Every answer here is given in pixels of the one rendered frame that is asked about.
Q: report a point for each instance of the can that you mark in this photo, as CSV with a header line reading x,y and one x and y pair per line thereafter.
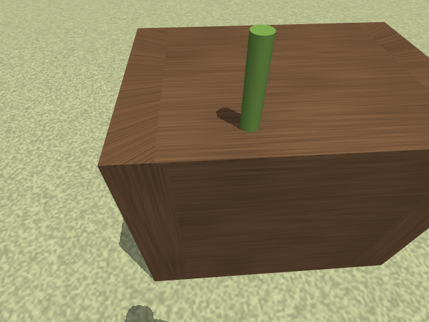
x,y
259,52

